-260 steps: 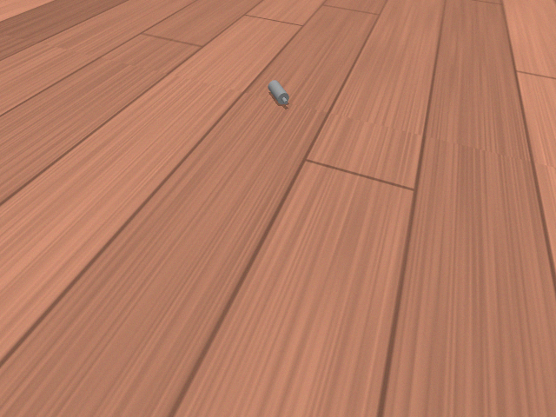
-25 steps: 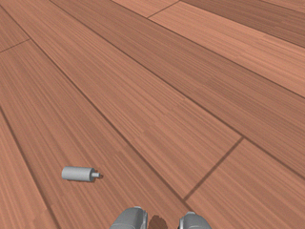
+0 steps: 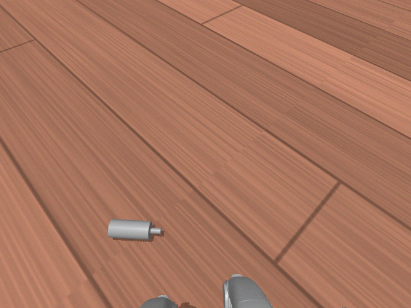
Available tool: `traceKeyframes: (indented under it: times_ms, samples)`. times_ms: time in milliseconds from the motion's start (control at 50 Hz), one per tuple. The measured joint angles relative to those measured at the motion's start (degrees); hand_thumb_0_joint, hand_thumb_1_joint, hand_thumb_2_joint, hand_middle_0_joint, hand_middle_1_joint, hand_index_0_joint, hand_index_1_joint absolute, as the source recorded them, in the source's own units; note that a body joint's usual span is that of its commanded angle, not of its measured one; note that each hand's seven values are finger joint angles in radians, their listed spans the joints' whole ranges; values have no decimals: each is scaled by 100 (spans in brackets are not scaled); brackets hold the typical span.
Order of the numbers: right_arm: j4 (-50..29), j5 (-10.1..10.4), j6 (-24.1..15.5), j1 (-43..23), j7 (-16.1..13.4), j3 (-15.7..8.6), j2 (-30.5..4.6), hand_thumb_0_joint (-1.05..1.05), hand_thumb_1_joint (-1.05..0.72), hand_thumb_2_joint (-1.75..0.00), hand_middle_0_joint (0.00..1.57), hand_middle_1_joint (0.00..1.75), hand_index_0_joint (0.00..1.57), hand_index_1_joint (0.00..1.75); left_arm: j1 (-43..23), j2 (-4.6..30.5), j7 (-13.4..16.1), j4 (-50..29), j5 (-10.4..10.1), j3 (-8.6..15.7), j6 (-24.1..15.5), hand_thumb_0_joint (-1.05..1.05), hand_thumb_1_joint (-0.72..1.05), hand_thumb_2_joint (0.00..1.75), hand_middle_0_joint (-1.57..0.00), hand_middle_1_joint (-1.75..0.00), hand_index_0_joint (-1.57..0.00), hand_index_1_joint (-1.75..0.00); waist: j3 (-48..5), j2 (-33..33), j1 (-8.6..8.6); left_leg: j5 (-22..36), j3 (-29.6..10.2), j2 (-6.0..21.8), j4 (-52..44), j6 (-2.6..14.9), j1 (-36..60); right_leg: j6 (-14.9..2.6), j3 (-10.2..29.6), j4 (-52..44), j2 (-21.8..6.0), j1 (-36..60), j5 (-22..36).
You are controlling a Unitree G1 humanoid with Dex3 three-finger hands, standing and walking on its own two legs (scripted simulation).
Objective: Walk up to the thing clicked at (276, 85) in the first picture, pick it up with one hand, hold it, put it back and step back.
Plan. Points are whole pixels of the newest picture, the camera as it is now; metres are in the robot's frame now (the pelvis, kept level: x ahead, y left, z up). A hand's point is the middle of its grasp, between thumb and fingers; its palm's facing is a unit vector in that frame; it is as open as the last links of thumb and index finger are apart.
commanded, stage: walk up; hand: left
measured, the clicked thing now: (136, 229) +0.52 +0.28 -0.70
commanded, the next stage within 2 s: none
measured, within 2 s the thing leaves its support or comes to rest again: neither
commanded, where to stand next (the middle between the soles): +0.10 +0.12 m, yaw -6 degrees
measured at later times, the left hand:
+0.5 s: hand out of the picture +0.07 +0.54 -0.13, palm faces +0.01 -0.83 -0.56, open 7.4 cm
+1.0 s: hand (5, 301) +0.18 +0.41 -0.16, palm faces -0.22 -0.92 -0.33, open 7.4 cm
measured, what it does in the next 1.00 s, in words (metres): steps to the left: right foot, then left foot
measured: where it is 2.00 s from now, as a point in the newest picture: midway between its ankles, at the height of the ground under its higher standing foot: outside the picture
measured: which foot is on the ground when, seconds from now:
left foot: down 0.00-0.10, up 0.12-0.40, down 0.42-1.00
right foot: up 0.00-0.08, down 0.10-0.44, up 0.46-0.94, down 0.96-1.00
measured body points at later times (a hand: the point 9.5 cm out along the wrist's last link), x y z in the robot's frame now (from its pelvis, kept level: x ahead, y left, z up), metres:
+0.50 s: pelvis -0.02 +0.21 -0.02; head -0.03 +0.20 +0.43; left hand +0.07 +0.58 -0.10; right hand +0.03 -0.12 -0.13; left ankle -0.02 +0.36 -0.70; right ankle +0.04 +0.00 -0.68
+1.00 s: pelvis +0.02 +0.17 -0.01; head +0.10 +0.17 +0.44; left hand +0.19 +0.46 -0.14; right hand -0.02 -0.19 -0.09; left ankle -0.01 +0.36 -0.69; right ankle +0.06 +0.03 -0.70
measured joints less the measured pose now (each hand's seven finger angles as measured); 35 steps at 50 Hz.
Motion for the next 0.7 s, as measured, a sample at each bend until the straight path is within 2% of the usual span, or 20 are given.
traceKeyframes:
  times_ms: [40, 80, 100, 140, 180, 200, 240, 280, 340, 400, 420, 440, 460, 480, 540, 620, 700]
  samples:
    - [-79, -22, 19, 63, -19, -11, -37, 1, -90, -90, 21, 30, 21, 30, 39, -195, -28, -45, -13, -91, -38, 1, 90, 89, -21, -30, -20, -30, 65, 59, -20, 77, 141, -101, -156, 134, 66, 47, -307, -687, 22, 304, 52]
    - [-169, -26, 82, 102, -27, -37, -110, 1, -90, -90, 21, 30, 21, 30, 123, -369, -43, -133, -10, -172, -104, 1, 90, 89, -21, -30, -21, -30, 104, 155, -5, 56, 297, -184, -129, 247, 49, 41, -492, -1670, 51, 734, 592]
    - [-199, -5, 113, 102, -33, -59, -156, 1, -90, -90, 21, 30, 21, 30, 163, -444, -40, -185, 15, -195, -151, 1, 90, 89, -21, -30, -21, -30, 140, 252, 32, -4, 344, -182, 18, 279, -10, -45, -514, -2078, 96, 927, 802]
    - [-166, 48, 165, 13, -77, -113, -197, 1, -90, -90, 21, 30, 20, 30, 181, -572, -22, -308, 106, -228, -175, 1, 90, 89, -21, -30, -21, -30, 325, 536, 122, -249, 10, -212, 667, 75, -196, -85, -513, -2040, 194, 978, 825]
    - [-145, 26, 229, 24, -137, -109, -133, 1, -90, -90, 21, 30, 20, 30, 169, -552, -8, -376, 158, -252, -138, 1, 90, 89, -21, -30, -21, -31, 331, 554, 213, -700, -275, -377, 1653, -90, -526, -48, -445, -1946, 36, 974, 808]
    - [-129, 22, 242, 34, -145, -103, -117, 1, -90, -90, 21, 30, 20, 30, 136, -539, 4, -384, 154, -236, -117, 1, 89, 89, -22, -30, -21, -31, 313, 547, 245, -746, -391, -396, 2112, -160, -684, -29, -415, -1955, -78, 996, 823]
    - [-102, 38, 240, 22, -104, -115, -161, 1, -90, -90, 21, 30, 20, 30, 89, -533, 27, -417, 159, -194, -107, 1, 89, 89, -22, -30, -21, -31, 257, 582, 285, -601, -678, -333, 2705, -255, -910, 38, -349, -2035, -299, 1035, 898]
    - [-106, 79, 225, -34, -51, -149, -247, 1, -90, -90, 21, 30, 20, 30, 91, -499, 12, -468, 200, -154, -129, 1, 89, 89, -22, -30, -21, -31, 182, 596, 321, -364, -946, -212, 2913, -305, -992, 97, -213, -2054, -521, 985, 953]
    - [-10, 240, 132, -96, -19, -185, -360, 1, -90, -90, 21, 30, 20, 30, 71, -379, -87, -495, 310, -69, -71, 1, 89, 89, -22, -30, -21, -31, 39, 565, 380, -243, -1078, 119, 2229, -349, -671, 148, 37, -1984, -810, 867, 940]
    - [216, 381, -42, 8, -53, -179, -411, 1, -91, -90, 21, 30, 20, 30, -17, -190, -259, -506, 424, 21, 70, 1, 89, 89, -21, -30, -21, -31, -209, 452, 425, -306, -753, 402, 614, -421, 82, 154, 350, -1683, -978, 667, 648]
    - [312, 381, -135, 86, -105, -181, -402, 1, -91, -90, 21, 30, 20, 30, -75, -107, -313, -508, 435, 51, 125, 1, 89, 89, -21, -30, -21, -31, -278, 356, 409, -424, -635, 356, 216, -564, 308, 105, 513, -1418, -1030, 563, 335]
    - [449, 347, -222, 116, -180, -168, -311, 1, -91, -90, 21, 30, 20, 30, -163, -7, -338, -472, 428, 106, 195, 1, 89, 89, -21, -30, -21, -30, -252, 106, 424, -528, -489, 162, 303, -622, 363, -16, 846, -1095, -1078, 480, -81]
    - [555, 290, -289, 174, -240, -115, -235, 1, -91, -90, 21, 30, 20, 30, -200, 41, -333, -419, 397, 161, 267, 1, 90, 89, -21, -30, -21, -30, -280, -55, 460, -603, -362, 63, 486, -604, 354, -59, 1140, -726, -947, 372, -376]
    - [670, 270, -336, 226, -278, -34, -177, 1, -91, -90, 21, 30, 20, 30, -190, 43, -319, -338, 363, 192, 331, 1, 90, 89, -21, -30, -21, -30, -359, -107, 460, -667, -294, 70, 615, -555, 340, -53, 1240, -441, -714, 284, -386]
    - [1034, 210, -435, 264, -352, 175, 86, 1, -90, -90, 21, 30, 20, 30, -223, 87, -416, 2, 275, 157, 414, 1, 90, 89, -20, -30, -20, -30, -503, -265, 293, -612, -279, 141, 478, -396, 441, 60, 991, -34, -231, 164, 34]
    - [1180, 220, -721, 373, -449, 303, 298, 1, -90, -90, 21, 30, 21, 30, -329, 89, -626, 103, 221, 198, 467, 1, 90, 89, -20, -30, -20, -30, -347, -614, 235, -361, -191, 167, -20, -378, 641, 93, 781, 70, 28, 88, 466]
    - [1232, 244, -869, 507, -616, 224, 196, 1, -90, -90, 22, 30, 21, 30, -385, -37, -815, 4, 306, 223, 623, 1, 90, 89, -20, -30, -20, -30, -119, -748, 294, -248, -96, 254, -335, -353, 740, 126, 891, 269, 157, 55, 567]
